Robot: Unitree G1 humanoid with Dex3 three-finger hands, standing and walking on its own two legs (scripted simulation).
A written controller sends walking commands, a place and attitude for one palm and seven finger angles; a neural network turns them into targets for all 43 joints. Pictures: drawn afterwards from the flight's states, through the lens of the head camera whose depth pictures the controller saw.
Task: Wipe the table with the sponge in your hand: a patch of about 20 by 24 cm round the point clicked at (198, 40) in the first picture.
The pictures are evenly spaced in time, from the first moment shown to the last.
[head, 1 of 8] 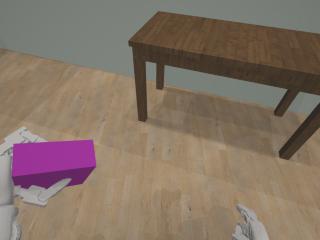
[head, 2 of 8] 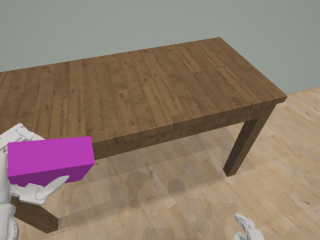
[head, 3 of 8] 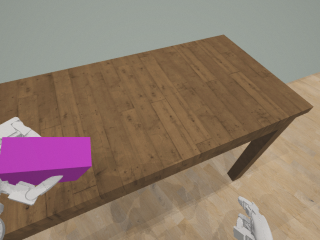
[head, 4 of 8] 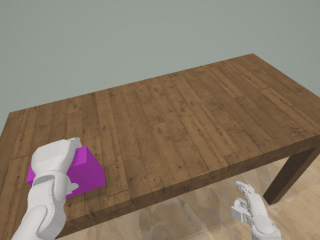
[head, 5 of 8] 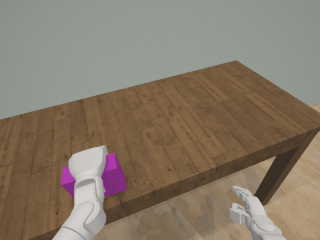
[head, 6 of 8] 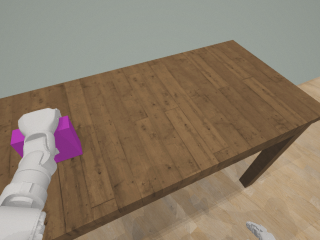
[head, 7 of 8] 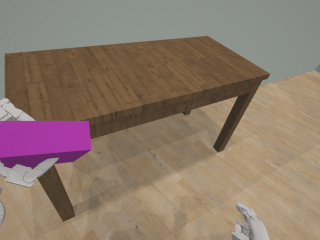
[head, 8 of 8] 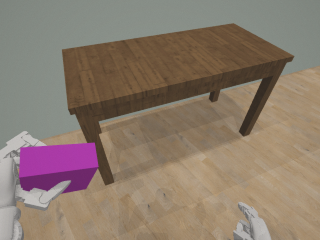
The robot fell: no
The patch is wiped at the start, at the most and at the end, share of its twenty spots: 0.00 0.90 0.90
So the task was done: yes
